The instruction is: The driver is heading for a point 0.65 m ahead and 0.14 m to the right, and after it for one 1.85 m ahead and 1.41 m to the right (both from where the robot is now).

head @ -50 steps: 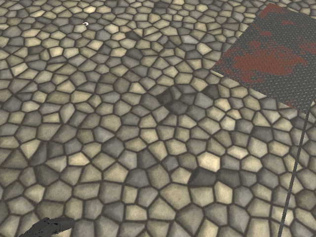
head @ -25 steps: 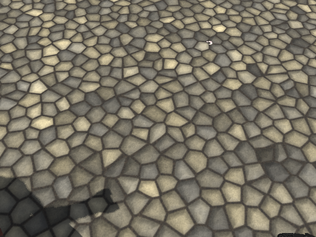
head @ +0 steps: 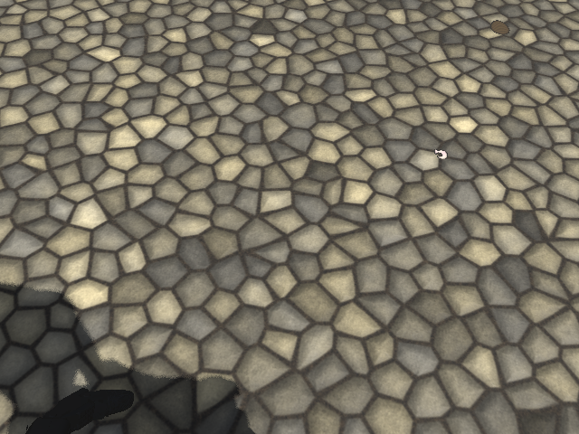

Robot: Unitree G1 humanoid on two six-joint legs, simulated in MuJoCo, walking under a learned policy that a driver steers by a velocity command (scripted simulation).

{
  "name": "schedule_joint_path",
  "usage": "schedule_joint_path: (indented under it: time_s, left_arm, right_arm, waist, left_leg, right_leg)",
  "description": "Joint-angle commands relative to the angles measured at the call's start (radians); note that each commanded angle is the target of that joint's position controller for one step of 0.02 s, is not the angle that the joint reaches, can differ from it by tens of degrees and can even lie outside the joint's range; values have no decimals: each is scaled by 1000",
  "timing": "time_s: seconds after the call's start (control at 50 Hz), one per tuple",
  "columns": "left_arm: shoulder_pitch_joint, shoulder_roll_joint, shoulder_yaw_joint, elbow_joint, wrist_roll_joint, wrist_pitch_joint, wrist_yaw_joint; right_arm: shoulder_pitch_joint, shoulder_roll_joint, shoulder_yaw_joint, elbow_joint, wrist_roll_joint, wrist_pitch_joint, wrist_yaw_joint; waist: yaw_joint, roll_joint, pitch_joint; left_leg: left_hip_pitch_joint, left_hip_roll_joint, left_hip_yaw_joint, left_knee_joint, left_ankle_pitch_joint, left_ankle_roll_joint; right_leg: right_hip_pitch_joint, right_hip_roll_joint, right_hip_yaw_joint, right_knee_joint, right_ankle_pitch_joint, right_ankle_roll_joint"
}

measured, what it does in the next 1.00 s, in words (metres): walks ahead: right foot, then left foot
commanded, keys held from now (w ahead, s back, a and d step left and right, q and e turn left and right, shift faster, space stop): w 0.36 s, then w+e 0.48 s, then e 0.16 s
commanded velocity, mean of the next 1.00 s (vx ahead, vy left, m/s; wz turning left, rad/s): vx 0.48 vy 0.00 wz -0.16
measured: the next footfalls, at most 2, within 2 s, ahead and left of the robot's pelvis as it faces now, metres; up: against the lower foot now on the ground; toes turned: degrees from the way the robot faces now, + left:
right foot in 0.06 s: +0.22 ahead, -0.14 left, +0.00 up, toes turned +4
left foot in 0.58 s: +0.48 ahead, +0.12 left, +0.00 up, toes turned -1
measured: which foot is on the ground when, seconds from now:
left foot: down 0.00-0.08, up 0.10-0.56, down 0.58-1.00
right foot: up 0.00-0.04, down 0.06-0.58, up 0.60-1.00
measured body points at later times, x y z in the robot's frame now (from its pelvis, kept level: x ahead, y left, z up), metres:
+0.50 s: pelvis +0.27 -0.02 +0.00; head +0.31 -0.02 +0.45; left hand +0.23 +0.25 -0.12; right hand +0.53 -0.22 -0.07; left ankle +0.43 +0.13 -0.71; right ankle +0.18 -0.14 -0.74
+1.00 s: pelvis +0.52 -0.01 -0.01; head +0.56 -0.03 +0.44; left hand +0.79 +0.18 -0.09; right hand +0.49 -0.31 -0.13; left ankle +0.44 +0.12 -0.74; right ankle +0.66 -0.17 -0.71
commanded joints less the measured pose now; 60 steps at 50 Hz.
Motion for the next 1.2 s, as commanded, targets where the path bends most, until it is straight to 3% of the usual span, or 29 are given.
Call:
schedule_joint_path:
  time_s: [0.02,0.06,0.08,0.1,0.12,0.14,0.18,0.22,0.26,0.36,0.44,0.5,0.56,0.58,0.6,0.62,0.64,0.7,0.78,0.9,0.96,1.02,1.04,1.06,1.08,1.1,1.12,1.16,1.2]
  left_arm:
    - [-43,120,39,-73,-5,-27,-8]
    - [99,152,62,-37,4,-34,0]
    - [242,197,74,-22,17,-37,6]
    - [349,290,100,19,21,-26,2]
    - [378,207,84,37,-12,-22,-9]
    - [327,144,65,29,-14,-19,-7]
    - [239,103,46,22,5,-7,-3]
    - [221,80,35,28,12,-9,2]
    - [239,93,37,44,-1,-12,5]
    - [281,149,48,83,-13,0,15]
    - [365,158,46,125,-24,19,19]
    - [382,174,53,139,-29,35,29]
    - [356,175,53,135,-23,44,34]
    - [333,124,33,107,-5,40,32]
    - [457,11,-1,82,-9,26,33]
    - [449,83,14,93,-33,18,32]
    - [366,148,37,76,-50,20,32]
    - [293,114,45,60,-28,43,33]
    - [270,57,38,34,-24,78,28]
    - [99,32,24,-31,-9,66,-8]
    - [55,56,35,-73,-9,71,-29]
    - [152,119,69,-73,0,84,-35]
    - [270,163,95,-43,1,84,-27]
    - [351,244,121,-33,0,90,-2]
    - [295,330,120,-68,11,95,17]
    - [283,303,107,-123,16,86,4]
    - [248,243,99,-124,10,81,-5]
    - [145,167,78,-120,-19,85,7]
    - [98,162,74,-137,6,95,19]
  right_arm:
    - [22,-147,-41,-29,-3,-4,-5]
    - [8,-116,-30,-31,-7,0,-1]
    - [13,-72,-11,-48,-20,0,1]
    - [166,-4,10,-53,5,-12,1]
    - [147,-80,2,-43,19,-18,-3]
    - [18,-145,-16,-57,21,-20,-4]
    - [-107,-126,-12,-93,-10,-26,-2]
    - [-90,-94,-11,-89,-12,-28,8]
    - [-86,-61,-2,-85,-12,-25,12]
    - [-239,-18,21,-125,-17,-34,21]
    - [-363,-20,20,-157,-8,-51,36]
    - [-390,-48,9,-171,-4,-64,49]
    - [-193,-120,-29,-115,-12,-72,36]
    - [-25,-177,-48,-92,-30,-70,24]
    - [64,-260,-68,-72,-42,-55,20]
    - [75,-178,-49,-64,-32,-48,23]
    - [16,-125,-32,-61,-22,-47,21]
    - [-127,-47,-9,-47,-31,-57,27]
    - [-164,-75,-27,-11,-31,-81,23]
    - [-150,-135,-42,28,-27,-62,1]
    - [-122,-169,-53,46,-6,-40,-8]
    - [-146,-199,-66,40,24,-18,-17]
    - [-150,-179,-60,35,26,-11,-18]
    - [-92,-141,-44,29,-6,-14,-14]
    - [14,-29,-8,5,-71,-19,0]
    - [47,-90,-5,11,-45,-26,11]
    - [-75,-150,-21,-11,0,-24,13]
    - [-154,-137,-20,-14,-17,-3,-16]
    - [-135,-140,-25,-13,-30,19,-23]
  waist:
    - [25,175,-14]
    - [102,169,-79]
    - [163,87,-220]
    - [118,-224,-344]
    - [149,-203,-308]
    - [174,-88,-162]
    - [141,-3,-35]
    - [103,-51,-35]
    - [96,-57,-40]
    - [138,-28,-9]
    - [176,-22,17]
    - [156,-33,21]
    - [35,-31,-93]
    - [-46,20,-235]
    - [-13,283,-397]
    - [-28,295,-403]
    - [-25,220,-239]
    - [58,167,-59]
    - [98,130,-6]
    - [53,87,38]
    - [48,109,11]
    - [119,131,-62]
    - [181,96,-124]
    - [203,-45,-191]
    - [77,-283,-282]
    - [123,-156,-519]
    - [155,-46,-424]
    - [105,31,-197]
    - [58,-19,-149]
  left_leg:
    - [-11,280,-203,-40,251,126]
    - [-11,220,-169,117,422,88]
    - [-107,164,-108,373,331,52]
    - [-469,2,14,731,-101,-35]
    - [-643,27,-27,870,-246,-45]
    - [-690,73,-32,907,-162,-40]
    - [-660,144,33,820,-40,-42]
    - [-574,185,56,727,19,-47]
    - [-561,193,87,654,24,-61]
    - [-553,196,130,348,248,-84]
    - [-464,148,146,179,364,-90]
    - [-421,133,124,102,318,-69]
    - [-88,114,150,34,281,-12]
    - [190,252,30,87,288,47]
    - [530,510,-361,45,159,184]
    - [491,529,-527,-55,-11,211]
    - [364,492,-385,-83,-37,170]
    - [49,382,-101,-184,146,123]
    - [-59,380,62,-270,295,138]
    - [-46,334,294,-237,549,99]
    - [36,360,324,-156,660,70]
    - [85,360,344,70,858,28]
    - [46,316,368,252,827,-6]
    - [-140,248,382,531,504,-76]
    - [-481,83,315,897,-399,-149]
    - [-526,64,83,1048,-434,-153]
    - [-596,96,68,1035,-309,-132]
    - [-595,166,77,868,-161,-124]
    - [-464,158,89,769,-101,-127]
  right_leg:
    - [108,9,-20,-34,-71,-44]
    - [309,19,-51,-89,-102,-100]
    - [548,-118,89,-64,-108,-164]
    - [895,-326,533,-135,-292,-343]
    - [907,-366,733,-247,-574,-359]
    - [791,-325,602,-266,-591,-311]
    - [583,-240,382,-290,-372,-280]
    - [507,-182,273,-324,-223,-263]
    - [485,-175,210,-347,-117,-279]
    - [474,-153,80,-388,-6,-269]
    - [468,-150,77,-358,10,-253]
    - [525,-186,131,-302,7,-232]
    - [480,-132,101,-81,189,-180]
    - [322,-75,66,173,45,-143]
    - [-30,64,-34,528,-468,-75]
    - [-147,43,48,683,-637,-68]
    - [-205,-2,51,730,-561,-69]
    - [-113,-88,25,645,-388,-57]
    - [-88,-110,21,563,-292,-34]
    - [-21,-72,-67,203,-13,-43]
    - [18,-46,-99,120,-38,-67]
    - [162,30,-150,59,-154,-124]
    - [321,74,-162,-14,-80,-156]
    - [550,-17,-15,-39,295,-208]
    - [811,-260,361,51,760,-382]
    - [877,-368,589,-47,581,-515]
    - [787,-310,512,-129,296,-479]
    - [516,-204,355,-179,50,-357]
    - [322,-149,281,-210,67,-326]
